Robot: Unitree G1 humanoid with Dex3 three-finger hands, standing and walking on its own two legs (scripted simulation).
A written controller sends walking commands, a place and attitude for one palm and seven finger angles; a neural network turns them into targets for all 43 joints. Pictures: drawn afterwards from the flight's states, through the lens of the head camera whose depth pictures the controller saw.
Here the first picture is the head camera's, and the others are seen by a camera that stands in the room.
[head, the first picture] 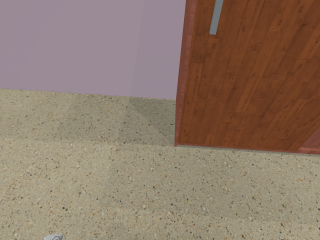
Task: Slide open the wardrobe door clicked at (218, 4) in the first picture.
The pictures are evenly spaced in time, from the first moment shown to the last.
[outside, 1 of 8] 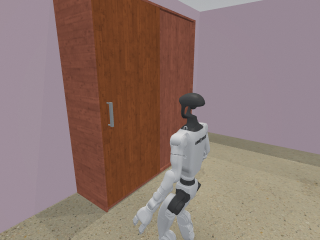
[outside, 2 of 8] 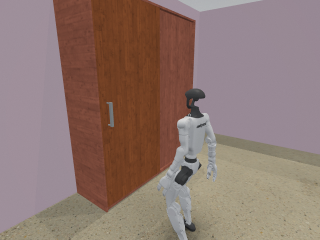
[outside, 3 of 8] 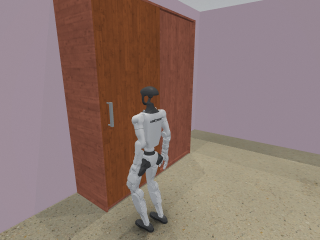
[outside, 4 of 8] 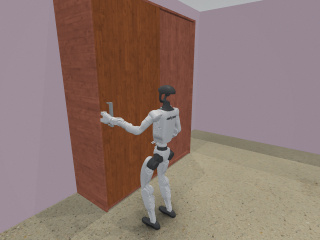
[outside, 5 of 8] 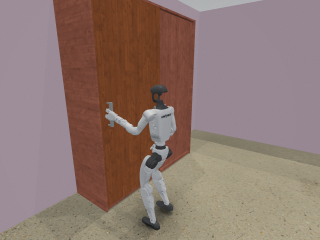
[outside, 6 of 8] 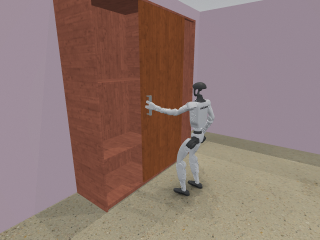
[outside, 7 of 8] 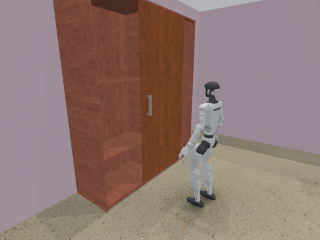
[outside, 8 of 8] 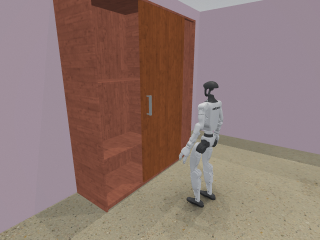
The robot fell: no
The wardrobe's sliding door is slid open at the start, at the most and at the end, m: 0.00 0.56 0.56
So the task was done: yes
